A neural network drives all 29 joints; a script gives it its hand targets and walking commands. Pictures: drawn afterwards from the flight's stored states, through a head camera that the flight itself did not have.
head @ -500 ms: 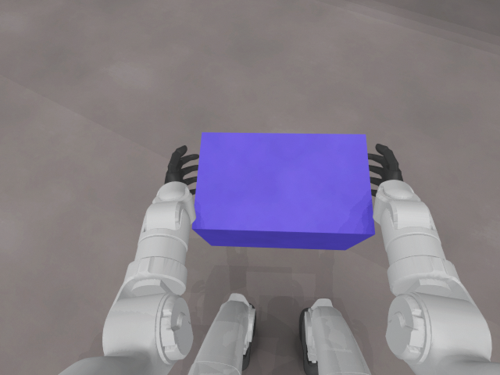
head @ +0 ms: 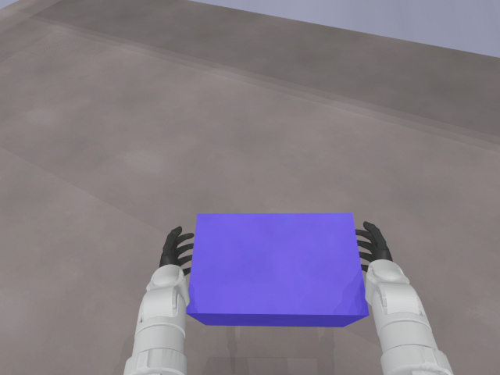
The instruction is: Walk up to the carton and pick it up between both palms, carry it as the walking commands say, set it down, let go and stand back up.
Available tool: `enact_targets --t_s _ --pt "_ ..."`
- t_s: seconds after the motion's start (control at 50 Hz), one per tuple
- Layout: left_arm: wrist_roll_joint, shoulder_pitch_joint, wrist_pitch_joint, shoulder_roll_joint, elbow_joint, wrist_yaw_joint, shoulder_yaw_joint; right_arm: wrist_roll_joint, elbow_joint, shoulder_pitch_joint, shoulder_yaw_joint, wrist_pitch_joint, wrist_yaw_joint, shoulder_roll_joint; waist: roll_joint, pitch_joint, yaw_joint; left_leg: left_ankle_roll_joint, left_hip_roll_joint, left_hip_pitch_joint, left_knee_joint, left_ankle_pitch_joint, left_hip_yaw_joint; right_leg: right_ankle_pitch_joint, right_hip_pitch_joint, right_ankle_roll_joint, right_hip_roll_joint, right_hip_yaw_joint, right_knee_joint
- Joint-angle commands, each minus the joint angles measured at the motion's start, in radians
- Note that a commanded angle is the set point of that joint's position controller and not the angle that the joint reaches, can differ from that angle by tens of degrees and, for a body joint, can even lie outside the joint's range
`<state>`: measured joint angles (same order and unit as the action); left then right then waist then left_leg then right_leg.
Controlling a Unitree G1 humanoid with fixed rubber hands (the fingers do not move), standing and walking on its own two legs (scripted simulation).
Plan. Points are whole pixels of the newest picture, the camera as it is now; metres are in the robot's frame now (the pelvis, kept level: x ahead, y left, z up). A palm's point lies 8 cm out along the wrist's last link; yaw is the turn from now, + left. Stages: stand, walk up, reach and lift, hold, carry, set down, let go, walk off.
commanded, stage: reach and lift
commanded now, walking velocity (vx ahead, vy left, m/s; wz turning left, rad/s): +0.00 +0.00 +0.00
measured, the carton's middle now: (273, 273) +0.31 +0.02 -0.10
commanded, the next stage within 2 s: hold in 1.98 s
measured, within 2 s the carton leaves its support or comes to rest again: neither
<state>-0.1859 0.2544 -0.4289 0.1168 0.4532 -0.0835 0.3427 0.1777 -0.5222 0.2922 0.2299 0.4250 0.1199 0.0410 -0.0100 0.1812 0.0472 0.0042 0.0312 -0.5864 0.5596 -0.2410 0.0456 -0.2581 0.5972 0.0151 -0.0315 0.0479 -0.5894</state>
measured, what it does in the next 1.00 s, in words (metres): stands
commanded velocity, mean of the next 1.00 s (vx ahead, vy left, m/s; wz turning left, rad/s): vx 0.00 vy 0.00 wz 0.00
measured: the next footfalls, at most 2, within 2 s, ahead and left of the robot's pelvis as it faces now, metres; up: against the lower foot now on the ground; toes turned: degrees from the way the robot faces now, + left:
none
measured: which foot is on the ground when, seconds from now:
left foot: down 0.00-1.00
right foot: down 0.00-1.00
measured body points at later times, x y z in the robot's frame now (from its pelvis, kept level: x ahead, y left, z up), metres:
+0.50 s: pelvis +0.00 +0.01 +0.02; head -0.05 +0.00 +0.47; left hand +0.29 +0.20 +0.04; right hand +0.31 -0.17 +0.04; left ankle +0.01 +0.12 -0.73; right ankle +0.00 -0.11 -0.73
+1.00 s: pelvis -0.01 +0.01 +0.02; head -0.07 +0.01 +0.47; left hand +0.30 +0.17 +0.06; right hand +0.29 -0.20 +0.06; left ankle +0.01 +0.12 -0.73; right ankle +0.00 -0.11 -0.73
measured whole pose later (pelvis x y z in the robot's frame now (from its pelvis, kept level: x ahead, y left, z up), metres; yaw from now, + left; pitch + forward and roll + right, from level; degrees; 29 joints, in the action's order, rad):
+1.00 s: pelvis -0.01 +0.01 +0.02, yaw -2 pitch -3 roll +0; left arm -0.26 0.36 -0.70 0.12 0.48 -0.08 0.33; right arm 0.27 -0.51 0.36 0.31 0.69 0.00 0.02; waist -0.01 0.12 0.00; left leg -0.01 0.02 -0.11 0.33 -0.17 0.03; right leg -0.17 0.12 0.00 -0.03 0.08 -0.34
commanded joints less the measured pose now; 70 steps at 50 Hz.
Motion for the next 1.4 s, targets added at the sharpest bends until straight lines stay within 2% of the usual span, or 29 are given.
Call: enact_targets --t_s 0.0,0.1,0.26,0.4,0.5,0.52,0.54,0.6,0.68,0.8,0.92,0.94,1.1,1.2,1.22,1.38 --pt "0.176 0.551 0.028 0.855 -0.08 0.409 -0.606 -0.185 0.158 0.589 -0.577 -0.065 -0.437 0.967 0.037 0.56 -0.006 0.004 0.057 0.309 -0.032 0.464 0.028 0.562 -0.395 -0.012 -0.034 0.043 0.041" --pt "0.185 0.569 -0.022 0.839 -0.084 0.419 -0.606 -0.18 0.143 0.6 -0.546 -0.005 -0.439 0.957 0.027 0.446 -0.008 0.001 0.051 0.361 -0.097 0.375 0.012 0.416 -0.435 -0.015 -0.031 0.026 0.131" --pt "0.182 0.593 -0.108 0.824 -0.111 0.43 -0.569 -0.173 0.136 0.594 -0.495 0.085 -0.466 0.955 0.019 0.278 -0.024 -0.011 0.056 0.423 -0.164 0.258 -0.009 0.31 -0.498 -0.015 -0.021 0.023 0.223" --pt "0.206 0.623 -0.164 0.864 -0.156 0.418 -0.593 -0.208 0.21 0.656 -0.53 0.132 -0.493 0.957 0.013 0.222 -0.012 -0.014 0.05 0.491 -0.199 0.246 0.0 0.266 -0.525 -0.009 -0.028 0.018 0.243" --pt "0.232 0.676 -0.19 0.917 -0.183 0.41 -0.636 -0.227 0.234 0.709 -0.537 0.156 -0.513 0.958 0.001 0.249 -0.019 -0.001 0.038 0.551 -0.22 0.259 0.011 0.254 -0.521 -0.004 -0.042 0.008 0.248" --pt "0.235 0.683 -0.195 0.927 -0.175 0.411 -0.633 -0.224 0.229 0.716 -0.527 0.162 -0.516 0.956 0.015 0.26 -0.028 0.0 0.033 0.566 -0.222 0.266 0.016 0.255 -0.51 -0.005 -0.046 0.004 0.249" --pt "0.235 0.69 -0.199 0.933 -0.175 0.41 -0.634 -0.229 0.222 0.72 -0.529 0.167 -0.521 0.959 0.002 0.271 -0.019 0.003 0.032 0.57 -0.226 0.271 0.014 0.257 -0.516 -0.003 -0.046 0.007 0.25" --pt "0.235 0.71 -0.21 0.948 -0.143 0.412 -0.622 -0.224 0.18 0.735 -0.498 0.181 -0.532 0.957 0.007 0.264 -0.023 0.009 0.024 0.575 -0.238 0.267 0.015 0.237 -0.498 -0.003 -0.052 0.002 0.257" --pt "0.223 0.756 -0.221 0.954 -0.099 0.421 -0.581 -0.202 0.134 0.778 -0.447 0.193 -0.547 0.948 0.02 0.229 -0.03 0.008 0.027 0.563 -0.256 0.185 0.003 0.166 -0.488 -0.001 -0.05 0.0 0.274" --pt "0.206 0.785 -0.226 0.953 -0.053 0.436 -0.531 -0.188 0.088 0.798 -0.392 0.2 -0.557 0.958 0.031 0.203 -0.039 0.001 0.029 0.562 -0.265 0.167 -0.006 0.166 -0.497 -0.006 -0.046 0.0 0.284" --pt "0.19 0.753 -0.225 0.935 -0.047 0.449 -0.508 -0.192 0.125 0.79 -0.405 0.205 -0.547 0.97 0.036 0.216 -0.032 -0.007 0.041 0.57 -0.264 0.21 -0.017 0.233 -0.536 -0.015 -0.04 0.008 0.292" --pt "0.19 0.75 -0.225 0.934 -0.056 0.451 -0.512 -0.195 0.13 0.786 -0.408 0.205 -0.544 0.973 0.023 0.215 -0.033 -0.008 0.043 0.565 -0.265 0.216 -0.018 0.244 -0.546 -0.015 -0.039 0.011 0.292" --pt "0.197 0.711 -0.212 0.91 -0.123 0.459 -0.547 -0.201 0.22 0.728 -0.469 0.204 -0.519 0.986 0.039 0.245 -0.032 -0.015 0.053 0.581 -0.257 0.283 -0.011 0.338 -0.578 -0.023 -0.037 0.025 0.293" --pt "0.206 0.684 -0.21 0.911 -0.148 0.46 -0.576 -0.205 0.258 0.689 -0.492 0.203 -0.505 0.975 0.023 0.248 -0.039 -0.012 0.053 0.591 -0.254 0.314 -0.005 0.359 -0.575 -0.02 -0.042 0.027 0.294" --pt "0.206 0.666 -0.209 0.907 -0.145 0.46 -0.575 -0.206 0.268 0.684 -0.5 0.203 -0.503 0.974 0.04 0.244 -0.038 -0.014 0.052 0.59 -0.254 0.315 -0.002 0.359 -0.573 -0.022 -0.045 0.023 0.294" --pt "0.22 0.606 -0.219 0.906 -0.187 0.45 -0.62 -0.214 0.324 0.618 -0.535 0.21 -0.49 0.955 0.014 0.239 -0.042 -0.008 0.053 0.589 -0.257 0.343 0.004 0.377 -0.592 -0.017 -0.056 0.021 0.296"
